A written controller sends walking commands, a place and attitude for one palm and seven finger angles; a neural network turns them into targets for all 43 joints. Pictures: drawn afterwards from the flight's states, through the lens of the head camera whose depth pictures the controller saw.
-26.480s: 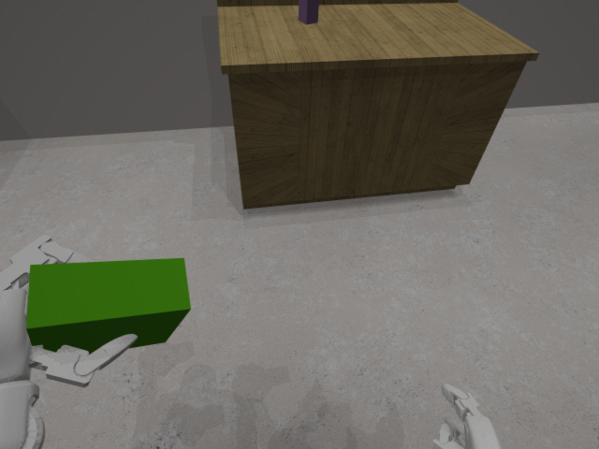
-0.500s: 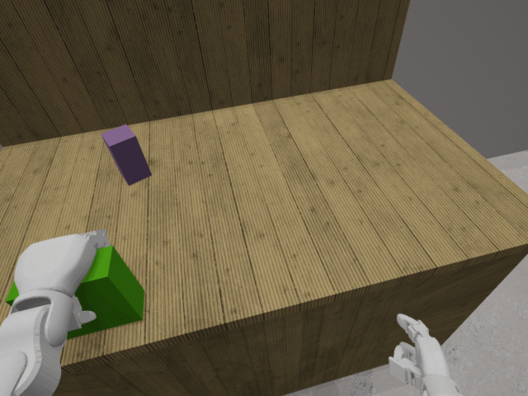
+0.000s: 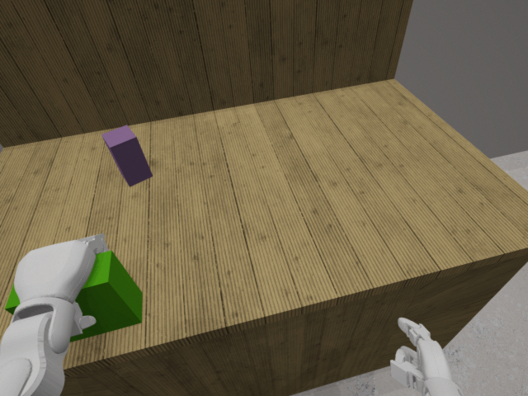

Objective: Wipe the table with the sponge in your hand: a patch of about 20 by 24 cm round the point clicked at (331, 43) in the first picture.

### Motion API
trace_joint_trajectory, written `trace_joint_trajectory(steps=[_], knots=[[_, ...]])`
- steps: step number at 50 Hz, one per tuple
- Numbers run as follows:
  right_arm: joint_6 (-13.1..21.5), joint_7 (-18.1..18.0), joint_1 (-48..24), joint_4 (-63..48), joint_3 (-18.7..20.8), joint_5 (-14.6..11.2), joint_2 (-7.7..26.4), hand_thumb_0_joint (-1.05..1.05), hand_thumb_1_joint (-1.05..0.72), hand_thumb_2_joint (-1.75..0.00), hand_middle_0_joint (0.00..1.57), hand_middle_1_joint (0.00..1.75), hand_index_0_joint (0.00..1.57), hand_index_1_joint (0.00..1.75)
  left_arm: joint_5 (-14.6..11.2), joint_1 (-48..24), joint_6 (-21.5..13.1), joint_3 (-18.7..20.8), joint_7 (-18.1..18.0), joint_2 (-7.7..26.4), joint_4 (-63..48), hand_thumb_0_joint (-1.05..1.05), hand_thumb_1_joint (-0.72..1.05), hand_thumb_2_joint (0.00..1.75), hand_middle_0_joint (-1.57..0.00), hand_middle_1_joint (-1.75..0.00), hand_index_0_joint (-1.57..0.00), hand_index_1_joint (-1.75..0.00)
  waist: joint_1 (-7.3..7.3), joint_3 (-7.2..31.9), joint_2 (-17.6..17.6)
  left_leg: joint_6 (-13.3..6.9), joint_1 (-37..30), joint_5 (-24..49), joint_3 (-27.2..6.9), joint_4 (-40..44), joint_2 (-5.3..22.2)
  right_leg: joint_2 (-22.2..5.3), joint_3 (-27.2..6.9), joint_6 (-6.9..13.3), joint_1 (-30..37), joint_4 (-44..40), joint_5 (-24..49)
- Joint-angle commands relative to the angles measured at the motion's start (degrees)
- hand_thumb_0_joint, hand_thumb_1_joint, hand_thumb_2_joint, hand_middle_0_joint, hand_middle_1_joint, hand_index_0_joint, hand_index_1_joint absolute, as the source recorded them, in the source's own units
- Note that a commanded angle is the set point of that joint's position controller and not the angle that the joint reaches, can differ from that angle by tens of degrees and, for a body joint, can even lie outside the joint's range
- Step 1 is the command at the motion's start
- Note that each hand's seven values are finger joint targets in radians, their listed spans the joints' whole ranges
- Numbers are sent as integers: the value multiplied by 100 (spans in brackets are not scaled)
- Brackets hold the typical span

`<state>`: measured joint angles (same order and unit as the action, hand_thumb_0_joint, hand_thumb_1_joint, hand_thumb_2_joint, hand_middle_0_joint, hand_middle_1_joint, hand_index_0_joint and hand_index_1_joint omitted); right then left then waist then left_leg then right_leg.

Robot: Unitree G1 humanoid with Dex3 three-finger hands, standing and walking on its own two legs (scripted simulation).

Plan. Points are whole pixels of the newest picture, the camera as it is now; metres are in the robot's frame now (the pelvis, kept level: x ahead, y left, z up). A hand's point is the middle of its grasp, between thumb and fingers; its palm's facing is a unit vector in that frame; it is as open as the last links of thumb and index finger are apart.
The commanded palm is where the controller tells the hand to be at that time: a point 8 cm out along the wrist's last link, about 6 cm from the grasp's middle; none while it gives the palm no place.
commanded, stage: wipe forward along the first lane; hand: left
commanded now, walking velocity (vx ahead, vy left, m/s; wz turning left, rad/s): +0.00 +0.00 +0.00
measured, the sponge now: (90, 306) +0.21 +0.32 +0.02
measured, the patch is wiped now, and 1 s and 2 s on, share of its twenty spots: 0.10 0.40 0.50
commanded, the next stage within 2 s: slide across to the middle lane in 1.54 s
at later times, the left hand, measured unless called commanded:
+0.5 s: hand (89, 254) +0.27 +0.34 +0.07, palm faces -0.08 -0.01 -1.00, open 9.8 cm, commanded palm +0.25 +0.33 +0.10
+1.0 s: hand (91, 230) +0.31 +0.36 +0.07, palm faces -0.12 +0.00 -0.99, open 9.8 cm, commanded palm +0.30 +0.35 +0.10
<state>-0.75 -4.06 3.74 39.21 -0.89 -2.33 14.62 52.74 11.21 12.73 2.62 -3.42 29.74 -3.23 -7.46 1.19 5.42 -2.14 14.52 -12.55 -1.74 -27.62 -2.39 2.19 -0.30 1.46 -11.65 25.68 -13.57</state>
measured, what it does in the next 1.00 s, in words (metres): stands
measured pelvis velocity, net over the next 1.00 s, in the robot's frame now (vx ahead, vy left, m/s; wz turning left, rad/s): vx -0.01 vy -0.01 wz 0.00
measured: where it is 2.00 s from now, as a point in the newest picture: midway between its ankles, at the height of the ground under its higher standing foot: outside the picture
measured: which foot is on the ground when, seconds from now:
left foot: down 0.00-1.00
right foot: down 0.00-1.00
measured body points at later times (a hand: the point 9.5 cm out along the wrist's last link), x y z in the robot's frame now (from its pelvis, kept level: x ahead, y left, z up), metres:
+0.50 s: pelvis -0.01 -0.02 +0.00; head +0.01 -0.05 +0.44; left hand +0.27 +0.33 +0.13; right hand +0.19 -0.25 -0.12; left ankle +0.02 +0.09 -0.74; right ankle +0.00 -0.11 -0.74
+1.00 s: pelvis -0.01 -0.01 -0.01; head +0.01 -0.03 +0.44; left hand +0.31 +0.36 +0.13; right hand +0.13 -0.27 -0.13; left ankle +0.02 +0.09 -0.74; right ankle +0.00 -0.11 -0.74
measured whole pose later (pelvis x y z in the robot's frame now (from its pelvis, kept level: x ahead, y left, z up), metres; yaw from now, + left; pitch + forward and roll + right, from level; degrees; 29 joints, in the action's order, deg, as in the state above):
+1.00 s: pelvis -0.01 -0.01 -0.01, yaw +0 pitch +6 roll -1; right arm -3.9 -4.8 11.6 40.6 0.7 -4.8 17.1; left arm 55.5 -20.5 3.6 5.4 -1.9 36.5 36.3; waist -3.0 4.4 4.6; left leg -1.4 26.0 -13.4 -2.7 -33.2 -1.4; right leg 3.4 0.8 2.3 -22.7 30.5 -14.1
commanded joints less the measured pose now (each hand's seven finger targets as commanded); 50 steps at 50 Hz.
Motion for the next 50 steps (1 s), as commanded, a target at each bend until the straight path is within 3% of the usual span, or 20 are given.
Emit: trace_joint_trajectory(steps=[1,2,6,7,11,12,16,17,21,22,24,26,27,31,35,36,40,41,44,50], knots=[[295,-106,-1080,-838,182,-40,710,0,-90,-90,20,30,20,30,4,-1356,9,807,-161,1456,-410,0,10,130,-120,-160,-120,-160,136,592,-383,32,-482,537,-474,360,62,-8,-533,290,-276,-506,385],[300,-111,-945,-871,203,-43,677,0,-90,-90,20,30,20,30,31,-1386,5,554,-133,1154,-319,0,10,130,-120,-160,-120,-160,167,757,-343,9,-444,577,-410,325,52,-34,-329,263,-219,-461,405],[281,-144,-980,-779,187,-81,720,0,-90,-90,20,30,20,30,69,-1761,-1,561,-67,1297,115,0,10,130,-120,-160,-120,-160,211,653,-514,15,-411,398,-434,327,25,-8,-469,274,-385,-500,258],[284,-154,-883,-822,189,-88,687,0,-90,-90,20,30,20,30,88,-1947,-10,169,-22,924,211,0,10,130,-120,-160,-120,-160,294,678,-417,-18,-358,289,-368,304,19,-26,-290,238,-440,-493,172],[260,-181,-804,-730,208,-107,769,0,-90,-90,20,30,20,30,144,-2269,-72,507,21,1412,710,0,10,130,-120,-160,-120,-160,273,721,-626,-19,-270,198,-373,272,-15,-11,-433,254,-445,-479,152],[256,-176,-716,-777,208,-112,736,0,-90,-90,20,30,20,30,167,-2313,-86,218,59,1092,825,0,10,130,-120,-160,-120,-160,310,845,-537,-42,-213,261,-314,230,-32,-26,-279,235,-391,-437,230],[220,-164,-616,-714,233,-140,799,0,-90,-90,20,30,20,30,174,-2599,-184,387,99,1343,1206,0,10,130,-120,-160,-120,-160,343,741,-634,-37,-131,186,-327,174,-41,-16,-422,246,-540,-454,196],[221,-153,-533,-780,239,-139,774,0,-90,-90,20,30,20,30,193,-2599,-206,93,123,1022,1302,0,10,130,-120,-160,-120,-160,366,801,-603,-63,-67,223,-277,127,-55,-24,-265,227,-507,-407,269],[162,-161,-399,-674,271,-154,881,0,-90,-90,20,30,20,30,181,-2750,-296,548,102,1580,1780,0,10,130,-120,-160,-120,-160,362,814,-779,-67,103,204,-251,42,-76,-35,-455,223,-491,-390,394],[151,-163,-303,-734,270,-159,852,0,-90,-90,20,30,20,30,175,-2804,-313,249,129,1262,1910,0,10,130,-120,-160,-120,-160,424,822,-811,-93,210,187,-204,10,-82,-50,-310,186,-473,-358,418],[107,-148,-236,-667,297,-151,903,0,-90,-90,20,30,20,30,207,-2655,-363,516,135,1543,2229,0,10,130,-120,-160,-120,-160,365,816,-1003,-89,309,276,-181,-73,-98,-77,-428,176,-417,-330,635],[85,-146,-226,-651,312,-173,939,0,-90,-90,20,30,20,30,185,-2892,-451,701,122,1817,2194,0,10,130,-120,-160,-120,-160,379,879,-782,-86,335,270,-191,-80,-101,-62,-503,208,-444,-292,638],[76,-146,-150,-693,317,-172,913,0,-90,-90,20,30,20,30,206,-2937,-462,438,134,1553,2300,0,10,130,-120,-160,-120,-160,424,884,-729,-110,389,219,-139,-111,-104,-78,-381,178,-462,-288,572],[55,-144,-79,-638,357,-195,984,0,-90,-90,20,30,20,30,230,-3204,-567,751,114,1983,2561,0,10,130,-120,-160,-120,-160,410,859,-737,-109,457,175,-156,-143,-92,-77,-486,198,-565,-291,511],[12,-141,61,-644,377,-212,985,0,-90,-90,20,30,20,30,267,-3497,-644,536,110,1838,2839,0,10,130,-120,-160,-120,-160,511,896,-813,-128,547,83,-100,-190,-76,-108,-440,149,-660,-298,443],[26,-148,65,-622,385,-223,1009,0,-90,-90,20,30,20,30,230,-3571,-697,770,93,2109,2867,0,10,130,-120,-160,-120,-160,482,940,-788,-134,571,40,-122,-185,-72,-92,-498,174,-620,-296,380],[-9,-142,200,-612,394,-229,1018,0,-90,-90,20,30,20,30,325,-3852,-750,575,59,2002,3210,0,10,130,-120,-160,-120,-160,540,979,-731,-138,648,-68,-84,-194,-48,-106,-404,152,-759,-280,212],[-2,-151,207,-596,394,-238,1039,0,-90,-90,20,30,20,30,300,-3940,-797,801,43,2270,3228,0,10,130,-120,-160,-120,-160,509,1058,-711,-145,673,-33,-117,-189,-51,-87,-445,181,-681,-252,251],[-41,-124,330,-599,409,-237,1028,0,-90,-90,20,30,20,30,390,-4018,-820,536,45,2008,3529,0,10,130,-120,-160,-120,-160,553,1087,-773,-143,699,34,-89,-212,-31,-89,-322,160,-757,-207,368],[-96,-114,443,-571,407,-253,1045,0,-90,-90,20,30,20,30,483,-4522,-881,512,2,2142,3884,0,10,130,-120,-160,-120,-160,627,1045,-799,-155,748,-171,-109,-180,-1,-68,-250,144,-988,-255,62]])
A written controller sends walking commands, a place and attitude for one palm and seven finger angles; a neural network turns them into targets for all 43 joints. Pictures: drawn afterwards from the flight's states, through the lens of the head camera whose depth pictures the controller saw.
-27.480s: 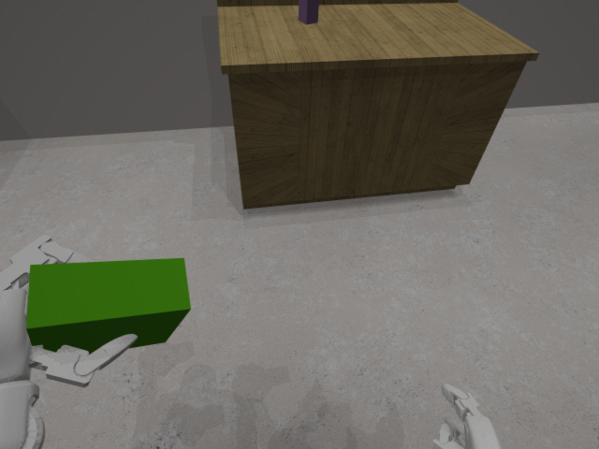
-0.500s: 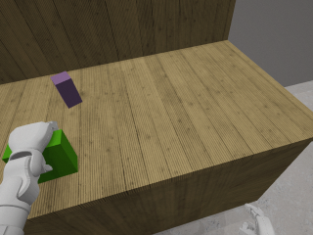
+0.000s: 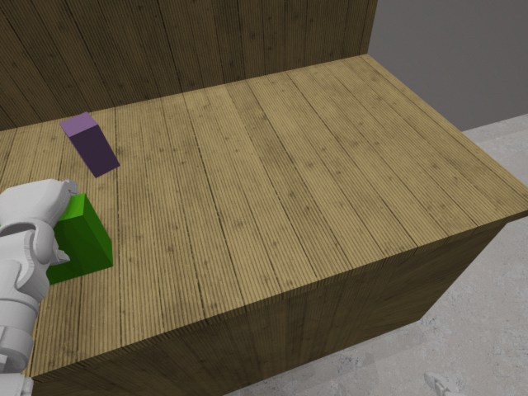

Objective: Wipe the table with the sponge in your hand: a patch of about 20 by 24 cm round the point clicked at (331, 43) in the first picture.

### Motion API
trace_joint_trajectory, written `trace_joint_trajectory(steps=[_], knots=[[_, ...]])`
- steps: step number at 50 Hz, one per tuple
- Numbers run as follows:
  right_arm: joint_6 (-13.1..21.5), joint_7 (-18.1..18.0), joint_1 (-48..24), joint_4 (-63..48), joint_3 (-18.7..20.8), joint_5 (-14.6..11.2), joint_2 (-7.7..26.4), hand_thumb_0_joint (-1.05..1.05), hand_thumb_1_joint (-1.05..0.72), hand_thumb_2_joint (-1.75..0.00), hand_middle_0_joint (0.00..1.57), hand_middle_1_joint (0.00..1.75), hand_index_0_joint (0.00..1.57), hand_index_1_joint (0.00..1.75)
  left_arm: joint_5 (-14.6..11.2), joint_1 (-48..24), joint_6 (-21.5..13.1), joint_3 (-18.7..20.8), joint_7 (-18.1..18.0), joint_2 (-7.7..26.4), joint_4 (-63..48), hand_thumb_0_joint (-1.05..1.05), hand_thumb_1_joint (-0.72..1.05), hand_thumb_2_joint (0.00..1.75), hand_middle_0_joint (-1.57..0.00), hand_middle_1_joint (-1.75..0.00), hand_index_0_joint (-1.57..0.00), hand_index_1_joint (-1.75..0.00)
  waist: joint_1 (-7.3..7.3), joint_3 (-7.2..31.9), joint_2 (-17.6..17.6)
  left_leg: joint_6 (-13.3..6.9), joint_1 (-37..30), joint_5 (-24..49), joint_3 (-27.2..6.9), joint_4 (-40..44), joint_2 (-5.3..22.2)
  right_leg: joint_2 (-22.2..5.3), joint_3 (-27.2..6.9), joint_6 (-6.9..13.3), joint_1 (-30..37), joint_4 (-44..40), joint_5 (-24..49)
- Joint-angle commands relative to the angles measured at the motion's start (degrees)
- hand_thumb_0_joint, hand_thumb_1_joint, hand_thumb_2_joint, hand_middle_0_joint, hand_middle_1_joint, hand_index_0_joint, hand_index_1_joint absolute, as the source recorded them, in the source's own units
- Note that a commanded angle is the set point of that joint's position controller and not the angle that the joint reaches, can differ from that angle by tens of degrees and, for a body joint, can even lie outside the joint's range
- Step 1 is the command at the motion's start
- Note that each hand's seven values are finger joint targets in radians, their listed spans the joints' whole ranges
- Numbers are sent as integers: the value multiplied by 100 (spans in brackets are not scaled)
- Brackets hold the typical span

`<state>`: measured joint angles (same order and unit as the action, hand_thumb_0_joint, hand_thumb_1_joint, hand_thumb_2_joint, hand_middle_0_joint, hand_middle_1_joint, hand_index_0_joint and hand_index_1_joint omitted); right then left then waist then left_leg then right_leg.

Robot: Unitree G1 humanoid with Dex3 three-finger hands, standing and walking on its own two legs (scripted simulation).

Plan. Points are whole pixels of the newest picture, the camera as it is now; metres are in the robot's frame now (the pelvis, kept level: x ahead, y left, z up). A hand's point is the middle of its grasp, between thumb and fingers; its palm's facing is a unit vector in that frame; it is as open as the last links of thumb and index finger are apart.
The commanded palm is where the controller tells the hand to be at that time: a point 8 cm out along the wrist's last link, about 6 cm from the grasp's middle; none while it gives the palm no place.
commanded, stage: wipe forward along the first lane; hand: left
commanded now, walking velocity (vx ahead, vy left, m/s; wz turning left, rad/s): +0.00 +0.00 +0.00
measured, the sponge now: (63, 251) +0.31 +0.38 +0.03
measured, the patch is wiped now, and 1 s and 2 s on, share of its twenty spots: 0.40 0.50 0.70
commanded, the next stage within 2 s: slide across to the middle lane in 0.54 s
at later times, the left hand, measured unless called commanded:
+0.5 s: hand (53, 204) +0.37 +0.40 +0.08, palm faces -0.13 +0.01 -0.99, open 9.8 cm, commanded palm +0.36 +0.38 +0.11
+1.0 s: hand (72, 189) +0.40 +0.38 +0.08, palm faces -0.10 +0.03 -0.99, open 9.8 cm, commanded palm +0.38 +0.34 +0.12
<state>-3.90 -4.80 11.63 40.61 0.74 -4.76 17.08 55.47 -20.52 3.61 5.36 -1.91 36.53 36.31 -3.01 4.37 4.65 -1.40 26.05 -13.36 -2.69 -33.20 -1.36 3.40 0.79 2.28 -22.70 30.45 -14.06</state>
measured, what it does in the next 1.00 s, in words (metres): stands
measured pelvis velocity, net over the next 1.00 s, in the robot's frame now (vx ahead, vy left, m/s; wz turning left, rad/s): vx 0.02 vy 0.02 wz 0.00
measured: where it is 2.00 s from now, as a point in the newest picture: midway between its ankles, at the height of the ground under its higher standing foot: outside the picture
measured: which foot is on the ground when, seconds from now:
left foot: down 0.00-1.00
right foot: down 0.00-1.00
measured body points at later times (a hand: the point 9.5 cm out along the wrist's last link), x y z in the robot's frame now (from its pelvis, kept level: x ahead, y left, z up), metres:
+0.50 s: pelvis +0.01 +0.02 +0.00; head +0.04 +0.01 +0.45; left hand +0.37 +0.39 +0.13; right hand +0.12 -0.25 -0.12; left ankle +0.03 +0.10 -0.73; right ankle +0.01 -0.10 -0.73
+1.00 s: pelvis +0.02 +0.02 +0.00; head +0.06 +0.02 +0.45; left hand +0.40 +0.37 +0.14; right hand +0.14 -0.24 -0.12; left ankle +0.03 +0.10 -0.73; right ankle +0.01 -0.10 -0.73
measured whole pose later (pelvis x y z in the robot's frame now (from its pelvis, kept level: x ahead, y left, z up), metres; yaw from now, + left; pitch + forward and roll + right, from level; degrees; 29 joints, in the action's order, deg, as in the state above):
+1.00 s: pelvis +0.02 +0.02 +0.00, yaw +0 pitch +9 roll -2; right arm -6.1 -3.4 13.2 41.4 0.8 -5.1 15.4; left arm 57.9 -32.9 5.7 -0.3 -4.6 35.9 45.2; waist -1.3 5.3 3.0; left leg -3.1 26.4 -13.9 -2.4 -31.5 -2.9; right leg 1.9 0.4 0.6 -22.2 27.3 -14.1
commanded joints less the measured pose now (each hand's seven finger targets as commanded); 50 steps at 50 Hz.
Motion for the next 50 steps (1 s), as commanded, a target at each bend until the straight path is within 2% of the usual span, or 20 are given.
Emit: trace_joint_trajectory(steps=[1,4,6,7,11,15,17,20,21,25,30,31,35,37,39,41,45,46,47,50], knots=[[227,-51,-353,-698,239,-15,817,0,-90,-90,20,30,20,30,181,-1468,-21,397,-164,1638,-86,0,10,130,-120,-160,-120,-160,152,831,-677,-237,-420,-32,-17,389,-86,-185,-410,94,181,-698,196],[187,-26,-244,-718,249,-13,791,0,-90,-90,20,30,20,30,263,-1523,-51,155,-179,1405,70,0,10,130,-120,-160,-120,-160,187,956,-618,-216,-465,69,-20,376,-72,-179,-289,82,146,-640,274],[174,-24,-259,-693,235,-16,823,0,-90,-90,20,30,20,30,287,-1770,-77,288,-190,1613,120,0,10,130,-120,-160,-120,-160,186,944,-502,-215,-486,96,-60,404,-58,-159,-310,116,54,-635,258],[167,-14,-157,-702,256,-11,796,0,-90,-90,20,30,20,30,307,-1777,-81,84,-200,1398,182,0,10,130,-120,-160,-120,-160,229,997,-461,-228,-523,128,-29,363,-55,-156,-226,100,67,-608,285],[130,5,-175,-697,254,-13,816,0,-90,-90,20,30,20,30,338,-1928,-116,227,-220,1562,250,0,10,130,-120,-160,-120,-160,185,1037,-435,-199,-578,201,-98,418,-13,-144,-228,143,-19,-598,311],[72,7,-44,-661,255,-19,837,0,-90,-90,20,30,20,30,413,-2219,-84,149,-236,1625,582,0,10,130,-120,-160,-120,-160,292,948,-627,-199,-491,63,-101,417,-6,-141,-161,94,-129,-627,167],[74,2,45,-641,266,-10,847,0,-90,-90,20,30,20,30,421,-2266,-134,182,-237,1695,642,0,10,130,-120,-160,-120,-160,261,1082,-376,-207,-558,209,-90,396,-13,-131,-140,133,-62,-580,268],[32,39,69,-657,274,-15,841,0,-90,-90,20,30,20,30,484,-2287,-139,74,-231,1590,759,0,10,130,-120,-160,-120,-160,262,1148,-450,-167,-589,324,-117,386,4,-125,-123,131,-128,-564,341],[46,32,39,-656,268,-11,854,0,-90,-90,20,30,20,30,447,-2400,-197,189,-225,1704,638,0,10,130,-120,-160,-120,-160,241,1241,-275,-172,-667,431,-141,389,24,-120,-162,171,-129,-540,430],[-23,45,159,-611,279,-5,878,0,-90,-90,20,30,20,30,515,-2553,-195,168,-249,1790,901,0,10,130,-120,-160,-120,-160,340,1129,-480,-167,-568,387,-133,363,29,-110,-109,136,-209,-559,388],[-36,63,279,-576,293,-4,894,0,-90,-90,20,30,20,30,578,-2860,-242,11,-259,1725,1064,0,10,130,-120,-160,-120,-160,397,1133,-336,-135,-635,400,-187,351,56,-86,-67,157,-418,-507,331],[-23,58,258,-562,300,0,904,0,-90,-90,20,30,20,30,547,-2883,-294,166,-258,1846,974,0,10,130,-120,-160,-120,-160,340,1273,-206,-133,-719,535,-232,366,72,-83,-101,193,-410,-488,402],[-26,87,270,-607,336,5,815,0,-90,-90,20,30,20,30,487,-3121,-316,-363,-272,1236,581,0,10,130,-120,-160,-120,-160,431,1494,-114,-90,-1080,613,-269,322,100,-73,-75,166,-490,-489,389],[-8,60,294,-582,368,5,801,0,-90,-90,20,30,20,30,317,-2975,-352,-250,-311,1213,455,0,10,130,-120,-160,-120,-160,385,1705,-155,-106,-1248,794,-291,320,120,-68,-76,178,-315,-507,514],[-28,59,185,-578,344,-22,792,0,-90,-90,20,30,20,30,188,-2849,-274,-192,-356,1192,454,0,10,130,-120,-160,-120,-160,359,1596,-355,-102,-1137,830,-249,372,116,-91,-68,146,-157,-549,605],[-14,42,43,-554,309,-50,806,0,-90,-90,20,30,20,30,111,-3034,-205,-78,-376,1337,312,0,10,130,-120,-160,-120,-160,349,1545,-287,-97,-1162,813,-283,482,123,-111,-100,157,-95,-597,620],[-8,77,-57,-581,281,-42,767,0,-90,-90,20,30,20,30,243,-3211,48,-327,-374,1209,23,0,10,130,-120,-160,-120,-160,353,1548,-58,-81,-1363,992,-257,533,92,-121,-80,157,39,-647,691],[15,65,-91,-553,284,-39,773,0,-90,-90,20,30,20,30,218,-3330,32,-214,-369,1294,-80,0,10,130,-120,-160,-120,-160,350,1614,10,-42,-1468,1136,-316,547,113,-118,-82,190,31,-619,754],[12,73,-14,-566,304,-21,754,0,-90,-90,20,30,20,30,226,-3112,89,-438,-346,993,3,0,10,130,-120,-160,-120,-160,362,1621,-61,-43,-1534,1253,-312,513,101,-100,-24,180,52,-625,790],[-8,112,-152,-613,280,-18,713,0,-90,-90,20,30,20,30,215,-2987,213,-576,-322,744,-148,0,10,130,-120,-160,-120,-160,337,1512,-86,19,-1608,1369,-334,530,121,-113,-13,178,23,-637,857]])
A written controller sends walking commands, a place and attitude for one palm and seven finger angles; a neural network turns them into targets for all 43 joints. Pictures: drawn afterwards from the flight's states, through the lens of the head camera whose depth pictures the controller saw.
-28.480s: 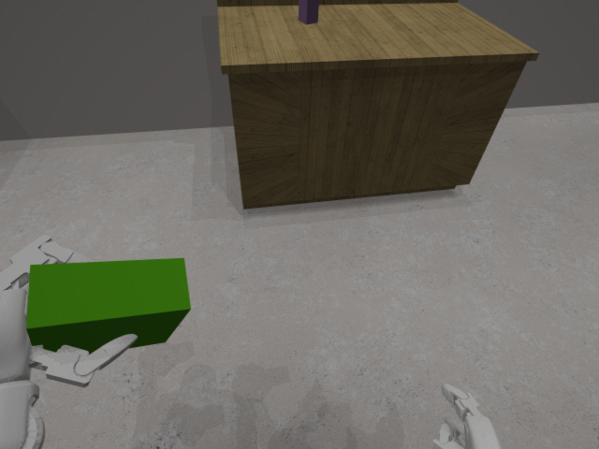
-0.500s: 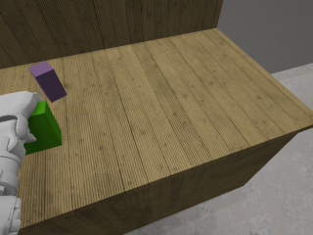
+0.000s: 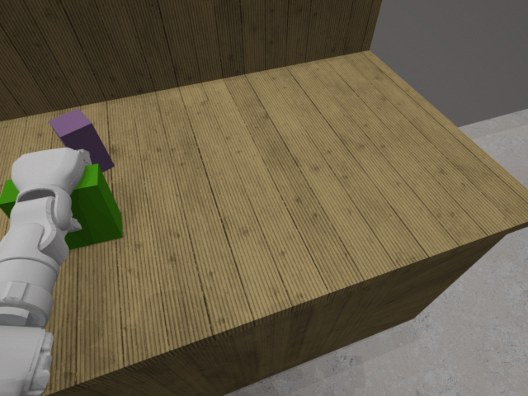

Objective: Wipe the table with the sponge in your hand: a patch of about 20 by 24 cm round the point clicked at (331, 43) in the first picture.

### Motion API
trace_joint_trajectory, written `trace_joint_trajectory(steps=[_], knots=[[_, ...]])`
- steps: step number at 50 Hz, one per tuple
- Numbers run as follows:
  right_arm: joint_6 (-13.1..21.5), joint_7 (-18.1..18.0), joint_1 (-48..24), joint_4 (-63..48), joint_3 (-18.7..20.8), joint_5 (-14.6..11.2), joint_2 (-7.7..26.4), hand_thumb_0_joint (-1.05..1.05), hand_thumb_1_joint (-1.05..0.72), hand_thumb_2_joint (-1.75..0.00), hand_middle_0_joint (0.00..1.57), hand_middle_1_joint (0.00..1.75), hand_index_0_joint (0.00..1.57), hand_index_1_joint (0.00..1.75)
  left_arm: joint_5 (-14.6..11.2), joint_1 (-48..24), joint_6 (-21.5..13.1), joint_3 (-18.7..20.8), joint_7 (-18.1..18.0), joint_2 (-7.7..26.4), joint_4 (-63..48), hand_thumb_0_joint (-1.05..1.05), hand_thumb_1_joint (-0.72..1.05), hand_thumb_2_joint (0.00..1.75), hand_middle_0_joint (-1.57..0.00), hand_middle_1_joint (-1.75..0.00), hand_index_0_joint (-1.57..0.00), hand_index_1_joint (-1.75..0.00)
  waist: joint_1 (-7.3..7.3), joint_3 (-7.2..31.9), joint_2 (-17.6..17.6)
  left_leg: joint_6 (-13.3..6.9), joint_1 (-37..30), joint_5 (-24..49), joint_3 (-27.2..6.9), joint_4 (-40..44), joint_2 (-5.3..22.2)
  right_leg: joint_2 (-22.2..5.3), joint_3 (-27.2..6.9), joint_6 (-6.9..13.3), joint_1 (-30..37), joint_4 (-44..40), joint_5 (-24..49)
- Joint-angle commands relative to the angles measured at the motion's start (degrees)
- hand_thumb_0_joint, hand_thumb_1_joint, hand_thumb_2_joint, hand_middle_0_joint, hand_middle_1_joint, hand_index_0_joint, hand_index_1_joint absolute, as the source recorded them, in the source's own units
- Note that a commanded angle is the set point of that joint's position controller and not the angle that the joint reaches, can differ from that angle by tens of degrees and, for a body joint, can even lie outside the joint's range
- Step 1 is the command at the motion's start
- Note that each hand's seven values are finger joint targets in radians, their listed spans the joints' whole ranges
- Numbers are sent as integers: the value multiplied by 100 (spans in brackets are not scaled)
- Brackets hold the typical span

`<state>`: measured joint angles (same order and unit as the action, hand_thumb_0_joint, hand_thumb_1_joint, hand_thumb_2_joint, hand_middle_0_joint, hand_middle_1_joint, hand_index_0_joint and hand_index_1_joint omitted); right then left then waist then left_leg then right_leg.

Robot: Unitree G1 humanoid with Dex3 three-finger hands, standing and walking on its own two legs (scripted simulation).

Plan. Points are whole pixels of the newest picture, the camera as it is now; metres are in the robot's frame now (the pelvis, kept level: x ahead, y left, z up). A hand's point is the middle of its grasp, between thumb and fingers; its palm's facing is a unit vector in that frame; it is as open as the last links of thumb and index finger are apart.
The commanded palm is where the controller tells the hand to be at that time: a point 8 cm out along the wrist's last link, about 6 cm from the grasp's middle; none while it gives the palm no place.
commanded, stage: slide across to the middle lane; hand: left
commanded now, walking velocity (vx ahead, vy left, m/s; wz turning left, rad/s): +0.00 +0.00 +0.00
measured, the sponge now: (74, 219) +0.37 +0.36 +0.03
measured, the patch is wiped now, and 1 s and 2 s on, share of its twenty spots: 0.50 0.70 0.85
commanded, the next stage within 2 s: wipe back along the middle lane in 0.28 s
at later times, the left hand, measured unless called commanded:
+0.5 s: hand (98, 192) +0.39 +0.30 +0.08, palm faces -0.08 +0.01 -1.00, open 9.8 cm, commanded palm +0.36 +0.28 +0.11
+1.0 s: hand (96, 220) +0.34 +0.29 +0.08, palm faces -0.01 -0.01 -1.00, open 9.8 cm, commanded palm +0.30 +0.27 +0.10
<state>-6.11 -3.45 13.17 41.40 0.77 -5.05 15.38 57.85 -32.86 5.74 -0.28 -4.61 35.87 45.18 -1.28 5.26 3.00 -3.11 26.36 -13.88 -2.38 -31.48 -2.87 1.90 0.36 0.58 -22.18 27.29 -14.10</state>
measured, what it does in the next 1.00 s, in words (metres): stands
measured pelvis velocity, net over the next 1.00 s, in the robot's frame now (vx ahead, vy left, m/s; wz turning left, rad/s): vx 0.01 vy -0.01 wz -0.02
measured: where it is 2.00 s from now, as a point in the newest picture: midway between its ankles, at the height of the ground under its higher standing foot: outside the picture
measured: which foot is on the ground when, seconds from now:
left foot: down 0.00-1.00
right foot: down 0.00-1.00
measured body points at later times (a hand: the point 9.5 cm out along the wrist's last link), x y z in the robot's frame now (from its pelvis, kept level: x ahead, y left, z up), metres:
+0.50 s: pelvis +0.01 -0.01 +0.00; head +0.04 -0.02 +0.45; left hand +0.39 +0.30 +0.13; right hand +0.17 -0.26 -0.12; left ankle +0.01 +0.08 -0.73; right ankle -0.01 -0.12 -0.73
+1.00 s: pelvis +0.01 -0.01 +0.00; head +0.01 -0.04 +0.45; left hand +0.34 +0.28 +0.13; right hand +0.19 -0.26 -0.10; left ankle +0.01 +0.08 -0.73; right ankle -0.01 -0.12 -0.73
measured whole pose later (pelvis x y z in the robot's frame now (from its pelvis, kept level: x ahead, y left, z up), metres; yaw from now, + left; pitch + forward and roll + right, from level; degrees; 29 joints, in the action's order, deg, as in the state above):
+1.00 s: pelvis +0.01 -0.01 +0.00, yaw -1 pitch +4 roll -1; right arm -7.4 -2.7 6.6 38.4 -0.9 -5.2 16.0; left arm 55.4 -16.0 18.5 -4.4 -5.7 27.8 23.3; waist -2.6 5.4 4.1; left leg -2.4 18.7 -13.7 -1.4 -28.3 -2.4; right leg 2.3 -0.8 1.3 -15.8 26.0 -14.5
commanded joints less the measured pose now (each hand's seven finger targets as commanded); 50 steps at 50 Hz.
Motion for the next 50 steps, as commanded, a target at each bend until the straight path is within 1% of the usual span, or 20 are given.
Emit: trace_joint_trajectory(steps=[1,3,6,7,11,12,16,18,19,26,29,31,32,36,38,40,41,42,46,50], knots=[[224,-31,-394,-713,271,9,890,0,-90,-90,20,30,20,30,-112,-1747,-4,138,-62,891,-1236,0,10,130,-120,-160,-120,-160,111,1510,168,187,-1696,1550,-365,372,270,29,-3,369,63,-321,963],[191,-34,-390,-703,252,10,873,0,-90,-90,20,30,20,30,-65,-1832,130,-18,-60,782,-1169,0,10,130,-120,-160,-120,-160,174,1459,-1,178,-1658,1523,-314,370,256,16,32,333,116,-342,994],[166,-45,-487,-683,234,25,915,0,-90,-90,20,30,20,30,-36,-1809,263,346,-99,1143,-1159,0,10,130,-120,-160,-120,-160,83,1503,-27,178,-1566,1636,-263,382,219,3,-26,364,347,-337,1231],[154,-43,-455,-711,232,35,882,0,-90,-90,20,30,20,30,-9,-1727,318,54,-80,819,-1108,0,10,130,-120,-160,-120,-160,114,1561,-119,183,-1609,1751,-249,362,203,8,25,344,394,-315,1314],[119,-17,-589,-749,218,39,891,0,-90,-90,20,30,20,30,-3,-1677,442,150,-60,838,-1304,0,10,130,-120,-160,-120,-160,85,1580,-58,202,-1632,2095,-220,306,198,-16,-30,356,490,-278,1716],[118,-11,-546,-773,232,42,854,0,-90,-90,20,30,20,30,-35,-1704,458,-153,-42,506,-1346,0,10,130,-120,-160,-120,-160,155,1621,-137,170,-1690,2086,-186,270,196,-16,7,322,504,-285,1744],[96,-10,-644,-756,218,29,851,0,-90,-90,20,30,20,30,-28,-1852,536,-107,-13,543,-1486,0,10,130,-120,-160,-120,-160,168,1594,-80,172,-1716,2092,-206,261,182,-21,-56,347,478,-280,1806],[92,-12,-627,-771,207,20,808,0,-90,-90,20,30,20,30,-4,-1967,602,-467,12,191,-1458,0,10,130,-120,-160,-120,-160,234,1513,-60,156,-1740,1940,-201,261,180,-24,-2,328,357,-306,1649],[81,-19,-600,-737,217,31,835,0,-90,-90,20,30,20,30,5,-1926,626,-267,-10,397,-1366,0,10,130,-120,-160,-120,-160,197,1548,-119,143,-1718,1917,-195,254,178,-21,-22,339,416,-301,1684],[48,39,-801,-883,193,41,862,0,-90,-90,20,30,20,30,-76,-827,705,0,-25,430,-1630,0,10,130,-120,-160,-120,-160,-41,1646,-240,166,-1548,2171,-180,286,141,-33,-116,363,856,-215,2088],[65,85,-902,-975,199,32,808,0,-90,-90,20,30,20,30,-153,-331,826,-227,-64,55,-1945,0,10,130,-120,-160,-120,-160,-46,1579,-360,136,-1566,2174,-128,275,142,-44,-104,310,909,-232,2189],[66,89,-985,-960,184,23,879,0,-90,-90,20,30,20,30,-249,30,932,245,-119,498,-1989,0,10,130,-120,-160,-120,-160,-160,1459,-379,133,-1395,2022,-139,346,111,-49,-188,341,1096,-230,2249],[72,84,-969,-1004,180,29,837,0,-90,-90,20,30,20,30,-283,202,995,5,-111,203,-2038,0,10,130,-120,-160,-120,-160,-116,1463,-490,98,-1344,1981,-64,343,98,-64,-106,294,1208,-223,2319],[79,81,-1164,-974,140,-3,893,0,-90,-90,20,30,20,30,-306,325,1199,270,-100,543,-2225,0,10,130,-120,-160,-120,-160,-173,1149,-406,110,-1263,1660,-113,482,74,-56,-258,327,1132,-300,2046],[122,101,-1214,-1077,121,-17,794,0,-90,-90,20,30,20,30,-317,728,1256,-81,-56,78,-2358,0,10,130,-120,-160,-120,-160,-177,1144,-412,105,-1322,1696,-92,468,70,-64,-167,299,1152,-298,2033],[124,90,-1246,-1062,94,-24,811,0,-90,-90,20,30,20,30,-334,785,1324,-144,-24,16,-2255,0,10,130,-120,-160,-120,-160,-138,904,-593,101,-1198,1421,-92,525,67,-46,-183,287,1038,-358,1784],[111,71,-1261,-1010,103,-26,868,0,-90,-90,20,30,20,30,-360,703,1324,129,-33,323,-2293,0,10,130,-120,-160,-120,-160,-163,843,-524,101,-1198,1304,-136,564,86,-23,-262,324,960,-379,1605],[118,67,-1236,-1076,90,-17,813,0,-90,-90,20,30,20,30,-358,688,1351,-253,1,-80,-2326,0,10,130,-120,-160,-120,-160,-109,836,-428,85,-1210,1254,-91,559,76,-34,-132,299,954,-391,1524],[133,32,-1357,-1080,79,-15,846,0,-90,-90,20,30,20,30,-395,890,1344,199,13,402,-2509,0,10,130,-120,-160,-120,-160,-224,933,-494,81,-1230,1137,-123,579,55,-36,-314,325,1079,-411,1480],[150,37,-1438,-1161,55,-21,759,0,-90,-90,20,30,20,30,-385,957,1345,-228,65,-118,-2683,0,10,130,-120,-160,-120,-160,-179,755,-478,95,-1281,1013,-152,636,79,-22,-218,305,873,-476,1163]])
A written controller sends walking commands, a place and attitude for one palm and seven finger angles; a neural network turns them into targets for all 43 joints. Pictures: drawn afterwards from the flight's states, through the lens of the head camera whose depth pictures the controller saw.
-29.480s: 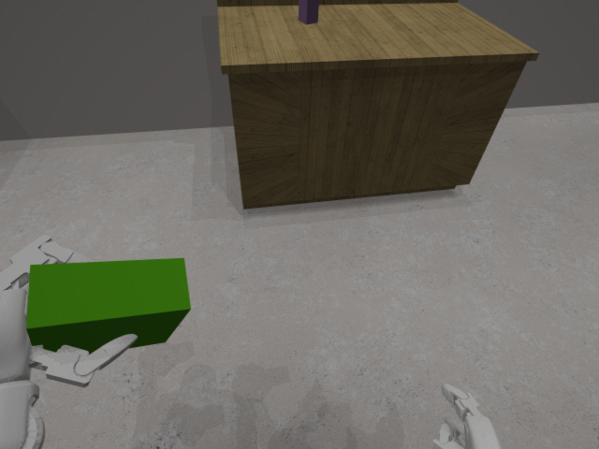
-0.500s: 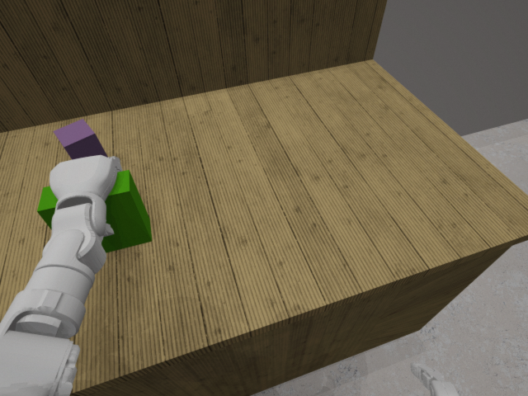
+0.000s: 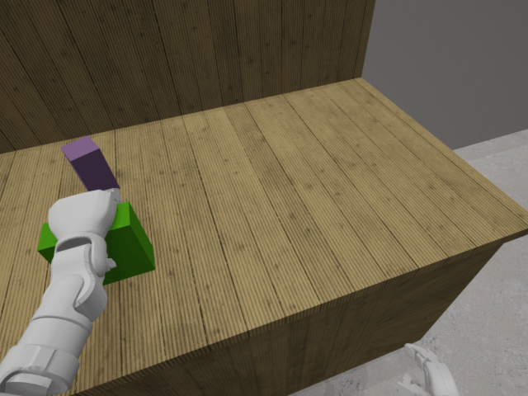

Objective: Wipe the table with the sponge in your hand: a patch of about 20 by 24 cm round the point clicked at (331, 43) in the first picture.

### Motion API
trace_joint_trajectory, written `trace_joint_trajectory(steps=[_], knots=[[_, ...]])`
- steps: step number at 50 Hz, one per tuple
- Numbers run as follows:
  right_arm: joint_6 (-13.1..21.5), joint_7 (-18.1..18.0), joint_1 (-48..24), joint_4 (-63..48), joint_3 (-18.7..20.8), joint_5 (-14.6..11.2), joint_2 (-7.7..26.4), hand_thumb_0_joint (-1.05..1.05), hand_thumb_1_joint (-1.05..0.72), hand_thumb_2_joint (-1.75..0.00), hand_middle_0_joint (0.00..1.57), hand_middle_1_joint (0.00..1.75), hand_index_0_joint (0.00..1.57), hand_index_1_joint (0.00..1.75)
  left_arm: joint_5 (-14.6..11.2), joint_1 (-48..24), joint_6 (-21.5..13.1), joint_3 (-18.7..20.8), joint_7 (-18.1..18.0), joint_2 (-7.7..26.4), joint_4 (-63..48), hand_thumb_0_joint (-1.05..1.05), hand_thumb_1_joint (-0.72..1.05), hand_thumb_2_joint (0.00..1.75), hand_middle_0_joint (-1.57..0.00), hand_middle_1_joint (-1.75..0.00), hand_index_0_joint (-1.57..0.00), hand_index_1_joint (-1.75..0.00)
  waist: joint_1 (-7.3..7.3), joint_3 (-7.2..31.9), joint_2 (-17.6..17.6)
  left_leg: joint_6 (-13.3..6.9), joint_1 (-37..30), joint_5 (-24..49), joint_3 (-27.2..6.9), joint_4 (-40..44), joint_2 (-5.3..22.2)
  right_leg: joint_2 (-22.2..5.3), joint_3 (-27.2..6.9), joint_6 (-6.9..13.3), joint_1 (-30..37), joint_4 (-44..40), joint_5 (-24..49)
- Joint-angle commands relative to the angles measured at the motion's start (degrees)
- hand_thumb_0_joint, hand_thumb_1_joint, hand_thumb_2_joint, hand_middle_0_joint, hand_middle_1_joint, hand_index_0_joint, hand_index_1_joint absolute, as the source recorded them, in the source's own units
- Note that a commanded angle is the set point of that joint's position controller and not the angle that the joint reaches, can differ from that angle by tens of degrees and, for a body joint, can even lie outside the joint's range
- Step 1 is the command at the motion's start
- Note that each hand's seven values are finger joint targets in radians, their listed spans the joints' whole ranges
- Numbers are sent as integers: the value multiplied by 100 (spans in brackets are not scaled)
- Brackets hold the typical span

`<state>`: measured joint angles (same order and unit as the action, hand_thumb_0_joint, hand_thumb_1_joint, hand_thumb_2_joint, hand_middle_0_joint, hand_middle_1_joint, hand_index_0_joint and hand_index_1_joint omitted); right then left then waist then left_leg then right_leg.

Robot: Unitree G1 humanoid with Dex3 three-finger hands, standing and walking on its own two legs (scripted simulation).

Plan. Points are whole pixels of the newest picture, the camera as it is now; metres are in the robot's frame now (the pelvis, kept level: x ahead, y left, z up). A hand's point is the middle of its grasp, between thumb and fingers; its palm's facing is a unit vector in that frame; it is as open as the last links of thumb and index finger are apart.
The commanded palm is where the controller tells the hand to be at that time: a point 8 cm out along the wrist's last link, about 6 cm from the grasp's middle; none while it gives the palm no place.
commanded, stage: wipe back along the middle lane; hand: left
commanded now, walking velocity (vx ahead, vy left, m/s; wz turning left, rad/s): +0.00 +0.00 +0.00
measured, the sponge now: (108, 255) +0.32 +0.31 +0.02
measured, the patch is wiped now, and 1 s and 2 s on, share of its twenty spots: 0.70 0.85 0.95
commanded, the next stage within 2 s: slide across to the third lane in 1.00 s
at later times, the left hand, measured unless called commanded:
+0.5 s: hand (100, 254) +0.29 +0.29 +0.07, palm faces +0.04 -0.02 -1.00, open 9.8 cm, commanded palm +0.25 +0.26 +0.10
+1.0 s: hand (104, 284) +0.24 +0.26 +0.08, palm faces +0.07 -0.06 -1.00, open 9.8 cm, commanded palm +0.20 +0.24 +0.10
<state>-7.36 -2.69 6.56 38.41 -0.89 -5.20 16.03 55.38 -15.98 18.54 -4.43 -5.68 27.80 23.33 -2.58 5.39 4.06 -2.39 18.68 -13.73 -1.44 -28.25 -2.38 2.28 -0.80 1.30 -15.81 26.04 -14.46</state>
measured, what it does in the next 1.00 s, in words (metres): stands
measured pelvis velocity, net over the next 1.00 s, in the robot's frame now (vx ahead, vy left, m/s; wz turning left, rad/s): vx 0.00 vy -0.01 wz -0.01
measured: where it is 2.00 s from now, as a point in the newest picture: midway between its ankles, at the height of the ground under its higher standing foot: outside the picture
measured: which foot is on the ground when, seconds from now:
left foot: down 0.00-1.00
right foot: down 0.00-1.00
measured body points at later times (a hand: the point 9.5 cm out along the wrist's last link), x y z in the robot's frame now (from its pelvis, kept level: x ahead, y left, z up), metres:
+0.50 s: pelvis +0.00 +0.00 +0.00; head +0.00 -0.03 +0.45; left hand +0.29 +0.28 +0.13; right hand +0.21 -0.22 -0.10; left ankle +0.00 +0.09 -0.74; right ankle -0.01 -0.11 -0.74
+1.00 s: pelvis +0.00 -0.01 +0.00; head -0.02 -0.05 +0.45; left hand +0.24 +0.25 +0.13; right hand +0.23 -0.21 -0.08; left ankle +0.00 +0.09 -0.74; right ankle -0.01 -0.11 -0.74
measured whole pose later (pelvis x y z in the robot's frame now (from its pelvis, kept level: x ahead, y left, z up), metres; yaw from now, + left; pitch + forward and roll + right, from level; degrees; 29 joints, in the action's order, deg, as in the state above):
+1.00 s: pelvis +0.00 -0.01 +0.00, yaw -1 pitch +0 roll +0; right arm -6.0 -0.7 1.9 36.8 -2.2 -4.5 14.8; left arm 55.5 6.0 27.0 -8.5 -6.6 23.1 -4.8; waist -5.7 4.2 5.9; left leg -1.8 14.5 -14.5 -0.7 -28.8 -2.2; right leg 2.5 -1.6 1.9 -12.7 28.4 -15.8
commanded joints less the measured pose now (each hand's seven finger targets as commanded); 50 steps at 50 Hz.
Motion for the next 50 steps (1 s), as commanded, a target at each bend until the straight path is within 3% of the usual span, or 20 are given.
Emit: trace_joint_trajectory(steps=[1,2,6,8,11,12,20,21,23,26,28,30,31,32,36,37,41,42,46,50], knots=[[275,-53,-798,-817,235,-3,747,0,-90,-90,20,30,20,30,-137,-784,55,480,146,1046,-553,0,10,130,-120,-160,-120,-160,-82,729,-387,22,-540,942,-262,326,39,-42,-178,275,205,-348,1086],[281,-52,-780,-881,224,7,678,0,-90,-90,20,30,20,30,-133,-738,79,143,158,643,-610,0,10,130,-120,-160,-120,-160,-47,739,-379,10,-561,962,-229,314,30,-48,-53,252,233,-340,1075],[313,-43,-883,-872,232,13,688,0,-90,-90,20,30,20,30,-131,-645,110,196,129,649,-768,0,10,130,-120,-160,-120,-160,-94,761,-457,36,-643,897,-300,344,69,-20,-143,281,126,-348,936],[329,-31,-888,-901,222,8,637,0,-90,-90,20,30,20,30,-128,-602,154,-98,130,282,-807,0,10,130,-120,-160,-120,-160,-51,842,-621,36,-680,999,-289,296,74,-24,-66,254,146,-308,1057],[341,-23,-960,-877,227,30,694,0,-90,-90,20,30,20,30,-215,-154,191,350,96,696,-1009,0,10,130,-120,-160,-120,-160,-165,939,-627,40,-662,1146,-297,279,56,-33,-202,276,386,-259,1368],[344,-17,-979,-948,211,30,634,0,-90,-90,20,30,20,30,-238,-101,222,16,125,336,-1151,0,10,130,-120,-160,-120,-160,-118,944,-601,26,-658,1165,-260,272,48,-49,-95,238,432,-251,1385],[418,57,-1204,-982,183,37,586,0,-90,-90,20,30,20,30,-320,653,426,-24,112,133,-1699,0,10,130,-120,-160,-120,-160,-200,758,-734,78,-726,1359,-321,286,98,-39,-123,230,413,-206,1553],[429,62,-1249,-978,198,54,610,0,-90,-90,20,30,20,30,-368,801,425,215,75,337,-1894,0,10,130,-120,-160,-120,-160,-266,824,-616,80,-759,1426,-333,272,97,-24,-195,262,486,-168,1659],[452,94,-1291,-1030,174,43,541,0,-90,-90,20,30,20,30,-345,950,481,-118,84,-31,-2067,0,10,130,-120,-160,-120,-160,-216,812,-721,102,-799,1561,-336,245,106,-31,-132,232,466,-141,1757],[439,102,-1400,-995,169,48,582,0,-90,-90,20,30,20,30,-382,1056,609,72,54,184,-2281,0,10,130,-120,-160,-120,-160,-255,647,-703,106,-765,1418,-380,299,126,-7,-217,256,408,-154,1600],[449,124,-1426,-1072,138,36,514,0,-90,-90,20,30,20,30,-346,1040,704,-296,74,-178,-2441,0,10,130,-120,-160,-120,-160,-212,640,-701,108,-805,1448,-379,293,127,-22,-141,237,375,-154,1580],[460,141,-1461,-1089,135,39,499,0,-90,-90,20,30,20,30,-329,1336,749,-276,73,-162,-2523,0,10,130,-120,-160,-120,-160,-275,715,-664,108,-849,1543,-350,252,107,-30,-158,237,484,-124,1714],[467,140,-1505,-1050,145,51,538,0,-90,-90,20,30,20,30,-345,1391,740,15,48,141,-2584,0,10,130,-120,-160,-120,-160,-305,718,-662,109,-849,1515,-375,238,112,-5,-263,273,506,-93,1742],[454,153,-1493,-1118,119,50,489,0,-90,-90,20,30,20,30,-345,1471,771,-336,80,-243,-2677,0,10,130,-120,-160,-120,-160,-263,725,-632,102,-839,1585,-337,222,104,-12,-147,253,533,-73,1798],[452,159,-1602,-1091,94,57,512,0,-90,-90,20,30,20,30,-350,1647,795,-18,83,137,-2851,0,10,130,-120,-160,-120,-160,-320,582,-657,103,-784,1451,-367,238,93,-3,-336,278,546,-71,1802],[443,163,-1583,-1162,92,54,465,0,-90,-90,20,30,20,30,-349,1748,818,-249,103,-123,-2976,0,10,130,-120,-160,-120,-160,-313,625,-562,89,-779,1435,-340,229,81,-8,-224,258,589,-68,1712],[463,172,-1699,-1124,81,59,482,0,-90,-90,20,30,20,30,-350,1936,835,-30,86,112,-3075,0,10,130,-120,-160,-120,-160,-360,437,-654,86,-742,1307,-368,248,76,5,-397,276,535,-111,1650],[447,176,-1655,-1200,64,59,448,0,-90,-90,20,30,20,30,-342,1920,869,-331,116,-182,-3149,0,10,130,-120,-160,-120,-160,-316,414,-603,63,-702,1215,-345,254,78,0,-277,254,505,-118,1482],[462,170,-1750,-1146,77,64,469,0,-90,-90,20,30,20,30,-313,2030,848,-115,94,45,-3173,0,10,130,-120,-160,-120,-160,-364,359,-664,72,-709,1017,-373,286,91,19,-432,274,436,-159,1206],[474,178,-1764,-1200,51,56,416,0,-90,-90,20,30,20,30,-336,2219,840,-282,119,-119,-3232,0,10,130,-120,-160,-120,-160,-376,371,-796,44,-692,965,-341,253,49,-16,-404,229,492,-188,1214]])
